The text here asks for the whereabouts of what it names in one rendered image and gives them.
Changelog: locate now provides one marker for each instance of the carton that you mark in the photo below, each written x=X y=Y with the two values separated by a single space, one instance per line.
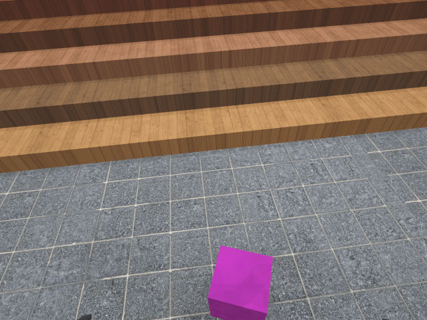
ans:
x=240 y=286

